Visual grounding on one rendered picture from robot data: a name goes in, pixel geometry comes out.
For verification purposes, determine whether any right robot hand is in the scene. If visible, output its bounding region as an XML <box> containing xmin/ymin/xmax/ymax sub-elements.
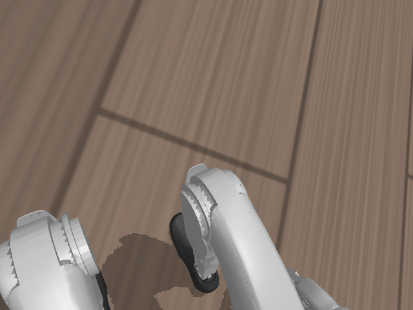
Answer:
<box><xmin>285</xmin><ymin>266</ymin><xmax>339</xmax><ymax>310</ymax></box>

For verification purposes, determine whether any right robot foot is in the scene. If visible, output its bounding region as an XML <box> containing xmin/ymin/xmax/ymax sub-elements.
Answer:
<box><xmin>170</xmin><ymin>212</ymin><xmax>219</xmax><ymax>293</ymax></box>

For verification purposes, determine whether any left robot foot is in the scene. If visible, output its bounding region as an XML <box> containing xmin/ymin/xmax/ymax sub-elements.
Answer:
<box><xmin>95</xmin><ymin>269</ymin><xmax>111</xmax><ymax>310</ymax></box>

